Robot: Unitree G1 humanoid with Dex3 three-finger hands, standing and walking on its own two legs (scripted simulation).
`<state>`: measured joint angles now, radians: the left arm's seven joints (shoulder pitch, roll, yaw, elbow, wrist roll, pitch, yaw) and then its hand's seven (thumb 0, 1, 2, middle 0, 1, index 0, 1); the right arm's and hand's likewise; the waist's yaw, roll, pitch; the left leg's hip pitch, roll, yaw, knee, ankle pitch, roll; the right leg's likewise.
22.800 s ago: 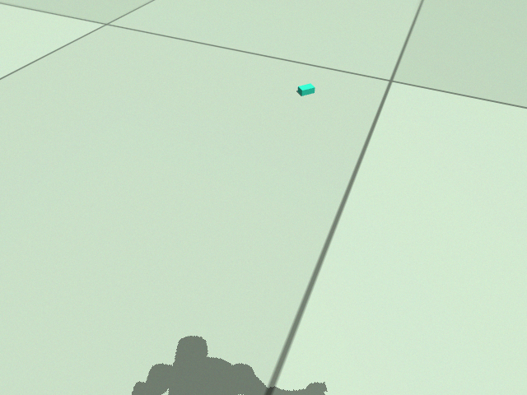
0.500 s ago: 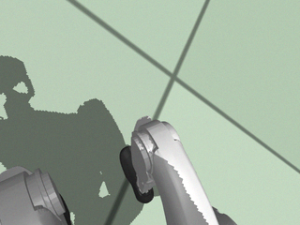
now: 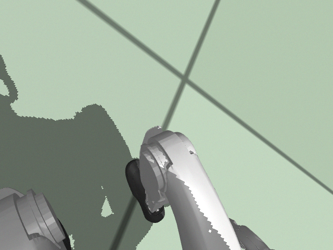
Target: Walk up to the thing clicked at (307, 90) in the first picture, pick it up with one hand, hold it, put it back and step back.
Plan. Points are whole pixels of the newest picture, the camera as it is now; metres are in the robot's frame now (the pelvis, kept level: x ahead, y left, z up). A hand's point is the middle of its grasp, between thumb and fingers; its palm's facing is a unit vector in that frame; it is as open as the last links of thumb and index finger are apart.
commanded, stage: rest palm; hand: left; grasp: from above
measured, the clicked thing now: out of the picture +0.51 +0.29 -0.29
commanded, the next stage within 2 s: close in 0.62 s
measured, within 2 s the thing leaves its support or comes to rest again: neither
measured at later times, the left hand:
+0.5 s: hand out of the picture +0.49 +0.28 -0.26, palm faces -0.45 -0.10 -0.89, open 11.8 cm
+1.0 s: hand out of the picture +0.49 +0.29 -0.26, palm faces -0.47 -0.10 -0.87, open 10.9 cm
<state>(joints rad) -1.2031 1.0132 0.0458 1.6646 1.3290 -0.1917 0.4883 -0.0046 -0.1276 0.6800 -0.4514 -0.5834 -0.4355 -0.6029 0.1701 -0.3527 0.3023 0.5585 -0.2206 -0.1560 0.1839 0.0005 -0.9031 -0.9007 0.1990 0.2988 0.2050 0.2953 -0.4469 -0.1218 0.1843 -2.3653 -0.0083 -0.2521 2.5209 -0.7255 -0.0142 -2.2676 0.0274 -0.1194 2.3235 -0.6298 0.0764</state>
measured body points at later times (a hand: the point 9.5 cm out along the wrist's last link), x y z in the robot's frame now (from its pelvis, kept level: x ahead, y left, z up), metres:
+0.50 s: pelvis +0.00 +0.00 +0.00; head +0.30 +0.13 +0.31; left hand +0.51 +0.28 -0.21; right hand +0.02 -0.24 -0.03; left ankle +0.06 +0.13 -0.28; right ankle +0.12 -0.13 -0.28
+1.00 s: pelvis +0.00 +0.00 +0.01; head +0.30 +0.13 +0.31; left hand +0.51 +0.29 -0.21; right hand +0.02 -0.25 -0.03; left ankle +0.06 +0.13 -0.28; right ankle +0.12 -0.13 -0.28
